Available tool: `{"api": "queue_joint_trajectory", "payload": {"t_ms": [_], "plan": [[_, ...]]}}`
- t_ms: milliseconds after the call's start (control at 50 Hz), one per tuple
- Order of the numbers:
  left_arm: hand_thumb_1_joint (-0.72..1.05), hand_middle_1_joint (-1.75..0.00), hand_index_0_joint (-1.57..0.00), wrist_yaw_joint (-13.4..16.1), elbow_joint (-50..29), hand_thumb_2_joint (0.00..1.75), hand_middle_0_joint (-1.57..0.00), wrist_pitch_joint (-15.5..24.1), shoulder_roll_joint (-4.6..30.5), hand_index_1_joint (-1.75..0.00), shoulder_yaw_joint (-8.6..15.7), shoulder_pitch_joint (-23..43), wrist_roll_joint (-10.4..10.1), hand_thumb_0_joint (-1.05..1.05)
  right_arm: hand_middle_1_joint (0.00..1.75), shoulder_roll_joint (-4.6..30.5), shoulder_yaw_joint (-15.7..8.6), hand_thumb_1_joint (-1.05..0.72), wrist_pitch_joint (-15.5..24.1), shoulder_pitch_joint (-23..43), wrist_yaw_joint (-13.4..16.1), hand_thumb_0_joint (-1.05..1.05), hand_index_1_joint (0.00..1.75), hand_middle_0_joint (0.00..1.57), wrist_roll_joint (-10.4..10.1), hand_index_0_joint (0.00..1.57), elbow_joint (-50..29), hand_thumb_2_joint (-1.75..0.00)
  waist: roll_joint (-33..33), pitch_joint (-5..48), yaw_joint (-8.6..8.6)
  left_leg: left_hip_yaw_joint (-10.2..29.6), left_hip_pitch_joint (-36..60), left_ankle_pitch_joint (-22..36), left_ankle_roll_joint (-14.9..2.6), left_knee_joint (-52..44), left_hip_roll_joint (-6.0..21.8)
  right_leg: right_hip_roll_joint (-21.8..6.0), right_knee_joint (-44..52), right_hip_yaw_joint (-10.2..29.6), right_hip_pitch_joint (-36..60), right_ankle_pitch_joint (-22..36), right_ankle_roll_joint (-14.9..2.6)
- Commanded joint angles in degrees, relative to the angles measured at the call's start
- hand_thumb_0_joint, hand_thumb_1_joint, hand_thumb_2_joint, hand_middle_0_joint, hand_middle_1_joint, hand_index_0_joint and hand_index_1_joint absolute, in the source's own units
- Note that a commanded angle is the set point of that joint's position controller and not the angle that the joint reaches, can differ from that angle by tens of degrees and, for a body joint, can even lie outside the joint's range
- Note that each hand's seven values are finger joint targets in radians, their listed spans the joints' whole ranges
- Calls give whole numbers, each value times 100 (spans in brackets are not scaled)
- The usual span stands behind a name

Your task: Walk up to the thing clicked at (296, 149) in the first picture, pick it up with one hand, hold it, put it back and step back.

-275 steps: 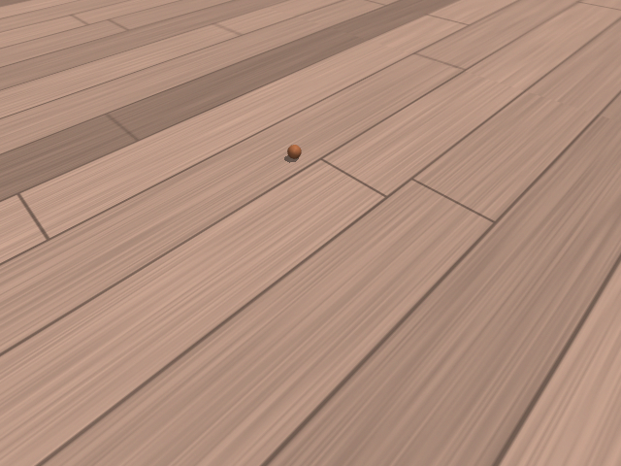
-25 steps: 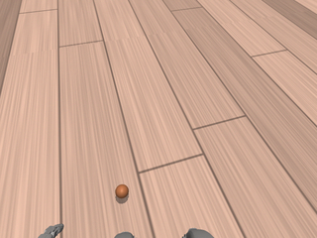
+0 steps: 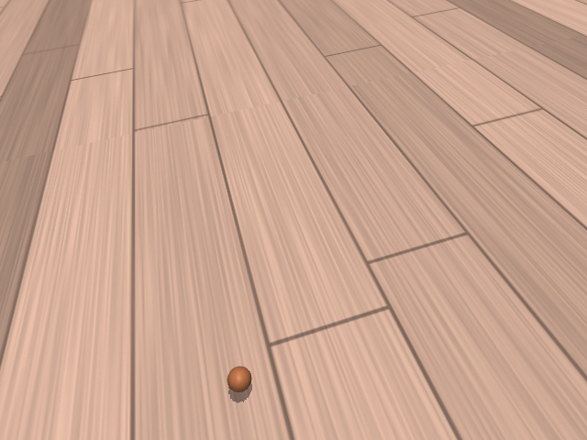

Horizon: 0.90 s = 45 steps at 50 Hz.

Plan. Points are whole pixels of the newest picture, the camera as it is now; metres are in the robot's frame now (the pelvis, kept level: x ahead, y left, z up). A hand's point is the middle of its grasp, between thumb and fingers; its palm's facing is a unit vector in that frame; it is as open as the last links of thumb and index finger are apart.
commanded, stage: walk up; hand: left
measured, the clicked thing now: (239, 379) +0.43 +0.24 -0.72
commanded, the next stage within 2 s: stand in 1.40 s
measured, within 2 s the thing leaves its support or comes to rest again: neither
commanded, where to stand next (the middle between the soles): +0.07 +0.01 m, yaw +2 degrees
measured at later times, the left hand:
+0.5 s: hand out of the picture +0.11 +0.27 -0.14, palm faces -0.01 -0.95 -0.30, open 7.4 cm
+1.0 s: hand out of the picture +0.09 +0.28 -0.14, palm faces +0.01 -0.95 -0.31, open 7.4 cm
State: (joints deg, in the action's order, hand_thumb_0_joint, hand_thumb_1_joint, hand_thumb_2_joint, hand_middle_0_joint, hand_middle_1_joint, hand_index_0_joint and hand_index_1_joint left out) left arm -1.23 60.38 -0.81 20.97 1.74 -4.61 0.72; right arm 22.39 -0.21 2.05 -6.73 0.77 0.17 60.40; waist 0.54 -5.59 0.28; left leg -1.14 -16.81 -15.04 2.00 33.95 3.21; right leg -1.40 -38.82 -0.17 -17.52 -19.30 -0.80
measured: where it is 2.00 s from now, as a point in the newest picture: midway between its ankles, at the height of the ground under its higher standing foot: outside the picture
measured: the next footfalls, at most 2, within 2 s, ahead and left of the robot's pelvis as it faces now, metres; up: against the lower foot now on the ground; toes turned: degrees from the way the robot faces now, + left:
none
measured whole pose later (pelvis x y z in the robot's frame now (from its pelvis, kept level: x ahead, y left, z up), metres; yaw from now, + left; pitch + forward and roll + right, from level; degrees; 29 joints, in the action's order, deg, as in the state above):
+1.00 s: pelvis +0.02 +0.03 +0.02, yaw +1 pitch -2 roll +0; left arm -1.4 65.6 -0.9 20.1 1.6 -4.4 0.8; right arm 19.8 -0.5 1.4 -3.4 0.1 0.7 64.6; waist -0.7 -3.1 -0.2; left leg -1.2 -9.9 -9.6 1.5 21.1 2.5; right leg -2.0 -20.6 -0.7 -7.9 -11.1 1.7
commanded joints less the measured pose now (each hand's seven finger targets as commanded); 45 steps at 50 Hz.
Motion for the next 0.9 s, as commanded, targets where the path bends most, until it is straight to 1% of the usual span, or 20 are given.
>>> {"api": "queue_joint_trajectory", "payload": {"t_ms": [0,40,80,120,200,260,300,340,400,460,480,500,600,620,680,720,760,800,840,880], "plan": [[90,-30,-20,69,-412,90,-20,131,1288,-30,290,590,-41,0,30,1142,-234,-90,97,60,56,0,30,20,10,20,-86,-90,-663,789,66,153,678,489,-325,-607,160,-732,1560,959,65,558,-287],[90,-30,-20,51,-334,90,-20,114,1228,-30,276,572,-62,0,30,1160,-217,-90,103,143,42,0,30,20,30,20,-24,-90,-502,763,17,261,778,489,-334,-813,238,-664,1656,875,26,343,-209],[90,-30,-20,51,-274,90,-20,111,1228,-30,292,580,-55,0,30,1141,-201,-90,101,145,42,0,30,20,28,20,42,-90,-476,835,3,244,734,706,-318,-857,271,-648,1692,823,277,433,-206],[90,-30,-20,41,-212,90,-20,95,1214,-30,292,563,-72,0,30,1121,-183,-90,97,242,39,0,30,20,40,20,73,-90,-366,715,-39,271,694,547,-298,-1013,276,-626,1814,804,271,253,-183],[90,-30,-20,25,-128,90,-20,71,1166,-30,298,608,-79,0,30,1140,-167,-90,113,283,37,0,30,20,47,20,138,-90,-184,655,-42,364,587,478,-287,-1252,340,-570,1889,718,434,310,-158],[90,-30,-20,11,-83,90,-20,66,1121,-30,291,556,-72,0,30,1158,-169,-90,143,317,47,0,30,20,44,20,146,-90,-18,768,-56,409,594,691,-301,-1358,429,-542,1842,598,691,691,-150],[90,-30,-20,5,-32,90,-20,55,1109,-30,282,485,-74,0,30,1160,-179,-90,139,416,47,0,30,20,41,20,108,-90,40,681,-85,457,519,494,-310,-1444,437,-501,1889,546,692,667,-124],[90,-30,-20,-4,-37,90,-20,52,1094,-30,277,547,-69,0,30,1174,-190,-90,148,334,53,0,30,20,45,20,136,-90,74,752,-34,484,499,607,-304,-1512,477,-502,1836,516,829,870,-128],[90,-30,-20,-17,8,90,-20,47,1031,-30,230,458,-78,0,30,1170,-196,-90,159,407,50,0,30,20,56,20,121,-90,189,804,-65,584,525,404,-306,-1701,540,-488,1829,481,916,1004,-90],[90,-30,-20,-11,68,90,-20,54,1048,-30,225,400,-61,0,30,1160,-225,-90,157,469,50,0,30,20,54,20,89,-90,123,865,-73,542,641,814,-329,-1641,558,-503,1871,443,974,1231,-63],[90,-30,-20,-2,87,90,-20,62,1075,-30,242,402,-52,0,30,1167,-246,-90,149,440,56,0,30,20,46,20,90,-90,87,938,-45,495,737,1161,-335,-1560,562,-523,1875,416,1042,1358,-64],[90,-30,-20,1,69,90,-20,68,1052,-30,231,432,-65,0,30,1128,-235,-90,151,393,56,0,30,20,39,20,98,-90,36,947,-24,460,707,1282,-311,-1531,532,-537,1913,444,1072,1467,-47],[90,-30,-20,19,104,90,-20,73,1064,-30,214,373,-70,0,30,1099,-261,-90,117,463,46,0,30,20,25,20,77,-90,-1,999,-22,397,954,1464,-305,-1496,522,-566,1961,411,1036,1560,-32],[90,-30,-20,23,105,90,-20,75,1071,-30,212,433,-51,0,30,1115,-276,-90,110,442,48,0,30,20,30,20,93,-90,-23,1000,14,400,899,1487,-312,-1494,518,-568,1959,388,1096,1615,-28],[90,-30,-20,32,145,90,-20,69,1071,-30,197,362,-46,0,30,1085,-276,-90,83,538,40,0,30,20,23,20,81,-90,-33,864,-11,423,901,1258,-305,-1559,505,-556,2032,391,982,1447,-11],[90,-30,-20,32,141,90,-20,76,1088,-30,202,374,-30,0,30,1116,-284,-90,78,497,34,0,30,20,24,20,90,-90,-70,934,15,418,906,1320,-320,-1547,527,-579,2023,379,1104,1565,-6],[90,-30,-20,42,139,90,-20,86,1086,-30,208,338,-42,0,30,1069,-278,-90,76,510,31,0,30,20,23,20,96,-90,-93,942,-7,383,991,1420,-294,-1565,500,-579,2043,382,1073,1601,-11],[90,-30,-20,41,155,90,-20,82,1078,-30,197,338,-35,0,30,1062,-276,-90,64,565,27,0,30,20,32,20,85,-90,-24,805,-6,401,900,1225,-283,-1611,476,-564,2076,368,1012,1495,15],[90,-30,-20,46,152,90,-20,84,1070,-30,196,264,-35,0,30,1074,-273,-90,60,590,17,0,30,20,31,20,71,-90,6,833,-27,410,988,1161,-299,-1627,504,-556,2126,373,974,1377,6],[90,-30,-20,45,150,90,-20,87,1088,-30,204,354,-19,0,30,1039,-264,-90,52,540,16,0,30,20,36,20,95,-90,-46,759,18,430,807,923,-275,-1697,473,-566,2142,397,1041,1316,0]]}}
